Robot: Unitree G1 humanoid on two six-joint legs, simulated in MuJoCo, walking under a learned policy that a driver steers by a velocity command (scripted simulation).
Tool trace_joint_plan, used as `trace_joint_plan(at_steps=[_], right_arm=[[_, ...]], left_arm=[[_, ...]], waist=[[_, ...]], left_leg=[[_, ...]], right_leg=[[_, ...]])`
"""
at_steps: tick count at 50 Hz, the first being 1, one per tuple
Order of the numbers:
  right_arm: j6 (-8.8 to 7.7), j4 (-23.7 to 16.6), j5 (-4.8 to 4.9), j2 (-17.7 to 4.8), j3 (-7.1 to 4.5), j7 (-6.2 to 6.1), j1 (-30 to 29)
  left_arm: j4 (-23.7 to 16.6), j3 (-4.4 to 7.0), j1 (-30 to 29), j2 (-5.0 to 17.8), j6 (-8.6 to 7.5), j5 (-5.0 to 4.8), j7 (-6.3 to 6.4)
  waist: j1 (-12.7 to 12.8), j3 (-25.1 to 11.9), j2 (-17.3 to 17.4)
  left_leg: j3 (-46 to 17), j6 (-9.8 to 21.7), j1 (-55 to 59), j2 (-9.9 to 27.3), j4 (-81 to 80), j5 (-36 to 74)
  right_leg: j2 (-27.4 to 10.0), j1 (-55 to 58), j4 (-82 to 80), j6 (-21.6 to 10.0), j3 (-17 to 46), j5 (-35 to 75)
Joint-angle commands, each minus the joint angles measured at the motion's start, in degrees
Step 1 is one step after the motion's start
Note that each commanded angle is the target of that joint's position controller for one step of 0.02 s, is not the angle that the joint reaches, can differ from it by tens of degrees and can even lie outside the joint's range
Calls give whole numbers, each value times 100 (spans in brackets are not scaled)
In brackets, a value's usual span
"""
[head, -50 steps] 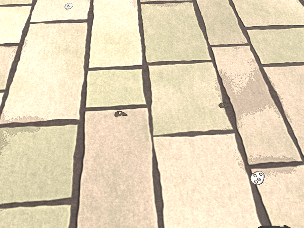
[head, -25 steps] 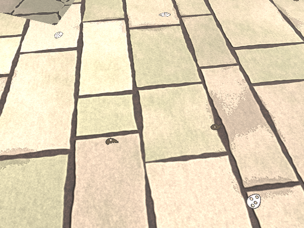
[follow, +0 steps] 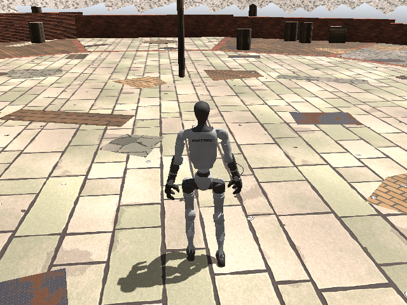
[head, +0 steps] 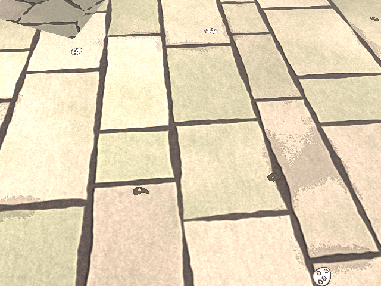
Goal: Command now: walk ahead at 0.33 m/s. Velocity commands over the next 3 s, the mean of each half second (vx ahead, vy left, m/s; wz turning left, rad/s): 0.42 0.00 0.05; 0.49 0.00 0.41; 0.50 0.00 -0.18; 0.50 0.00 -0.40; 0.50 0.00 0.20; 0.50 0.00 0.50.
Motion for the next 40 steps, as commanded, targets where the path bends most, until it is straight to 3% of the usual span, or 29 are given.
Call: trace_joint_plan(at_steps=[1, 2, 3, 4, 5, 7, 10, 13, 18, 20, 22, 23, 24, 25, 26, 27, 28, 29, 30, 32, 36, 40], right_arm=[[-121, 331, -20, -1236, -359, 31, 1594], [-162, 338, -112, -1236, -307, 83, 1827], [-213, 199, -144, -856, -169, 76, 1310], [-238, 58, -135, -644, -105, 77, 990], [-242, -16, -124, -648, -81, 91, 803], [-185, -14, -148, -452, 19, 81, 832], [-106, 56, -162, -596, 27, -15, 1118], [-62, 28, -171, -773, 15, -99, 1188], [-47, 161, -61, -785, -10, -124, 1543], [-9, 155, -39, -847, -52, -133, 1500], [38, 68, -60, -1026, -121, -131, 1305], [74, 15, -97, -976, -102, -118, 1204], [85, -140, -172, -803, -27, -105, 1105], [2, -225, -140, 137, 216, -63, 1972], [-109, -103, 43, -273, 119, -43, 1856], [-149, -343, 190, -758, -37, -59, 1226], [-150, -449, 169, -756, -49, -105, 864], [-108, -471, 74, -656, -79, -144, 735], [-19, -439, 30, -525, -113, -156, 890], [145, -452, 46, -236, -102, -143, 1040], [277, -841, -21, -346, -171, -140, 426], [187, -1111, -49, -290, -125, 41, -296]], left_arm=[[-744, 28, -1012, 298, -196, 23, -3], [-855, 75, -1107, 443, -292, -70, 23], [-807, 125, -985, 625, -355, -164, -11], [-703, 117, -881, 593, -391, -168, -60], [-664, 136, -900, 576, -415, -111, -75], [-668, 181, -1026, 557, -388, 8, -127], [-781, 135, -1400, 351, -315, 39, -180], [-1023, 34, -2106, 177, -305, 26, -213], [-1281, 0, -2811, 303, -324, -29, -332], [-1345, 40, -2798, 449, -368, -22, -370], [-1236, 166, -2210, 734, -406, -3, -349], [-973, 302, -1296, 962, -402, -19, -297], [-725, 413, -135, 1272, -387, 35, -222], [-549, 517, 441, 1827, -359, 157, -232], [-530, 364, 415, 1253, -347, 150, -248], [-582, 250, -209, 941, -370, 103, -242], [-645, 184, -703, 734, -393, 93, -238], [-620, 136, -1034, 551, -431, 130, -265], [-580, 105, -1226, 432, -473, 200, -282], [-466, 124, -1334, 391, -514, 207, -293], [-287, 207, -1144, 665, -541, 234, -167], [-235, 247, -917, 875, -474, 222, -51]], waist=[[-791, 128, 1463], [-858, 87, 1845], [-548, 417, 1121], [-399, 490, 824], [-311, 547, 618], [-257, 480, 574], [-321, 505, 578], [-454, 628, 573], [-521, 904, 626], [-334, 840, 614], [82, 351, 784], [550, -232, 778], [1024, -1090, 575], [635, -2273, -1052], [733, -2422, -1169], [608, -1197, -862], [427, -623, -502], [242, -251, -289], [16, -133, -415], [-165, 28, -444], [-181, 350, -185], [25, 464, -16]], left_leg=[[-2599, 758, 2337, 1371, -1736, -596], [-4394, 1385, 2554, 2232, -2414, -880], [-4029, 1312, 2332, 2244, -2292, -913], [-3348, 1084, 2184, 1962, -2288, -838], [-2848, 900, 2071, 1792, -2371, -498], [-2040, 680, 1828, 1493, -2513, 560], [-1327, 710, 1719, 1289, -2615, 1774], [-895, 646, 1293, 1143, -2764, 1958], [-776, 623, 1387, 1382, -2797, 1940], [-869, 544, 1746, 1538, -2489, 2477], [-849, 422, 1854, 1519, -1683, 4197], [-690, 278, 1586, 1253, -666, 4806], [-574, 84, 430, 957, 896, 3743], [-330, -286, -1677, -60, 3198, 184], [-1071, -244, -2197, -81, 4146, -1325], [-987, -159, -2685, 243, 4438, -959], [-820, -110, -2585, 548, 4288, -424], [-789, -108, -2299, 729, 3975, -63], [-847, -88, -1899, 901, 3733, 179], [-800, -100, -1615, 987, 3533, 254], [-909, -198, -2365, 1027, 2830, 1141], [-549, -241, -2396, 900, 1491, 2159]], right_leg=[[306, -2768, 1506, -142, -364, 290], [460, -3627, 2899, -94, 11, -911], [46, -4013, 3600, -253, 357, -667], [-194, -4067, 3686, -395, 331, -82], [-373, -4100, 3491, -456, 228, 418], [-577, -3751, 3031, -402, 85, 1036], [-533, -3697, 2233, -140, -217, 1487], [-384, -3295, 1014, -20, -390, 2203], [-236, -2855, 82, -162, -358, 2655], [-182, -2710, -155, -292, -264, 2397], [81, -1694, -199, -449, -409, 2048], [213, -465, -235, -597, -509, 2012], [-501, 1421, 43, -885, 209, 1857], [-2153, 3562, -483, -1737, 2887, 518], [-2370, 3197, -1502, -1796, 4146, -370], [-2179, 2234, -1653, -1423, 3191, -502], [-1986, 1304, -1777, -1229, 2347, 9], [-1749, 496, -1969, -1101, 1658, 641], [-1532, -15, -2148, -996, 1080, 974], [-1426, -507, -2398, -1040, 473, 1364], [-1460, -453, -2647, -1150, -214, 1850], [-1347, -122, -2667, -1028, -903, 2241]])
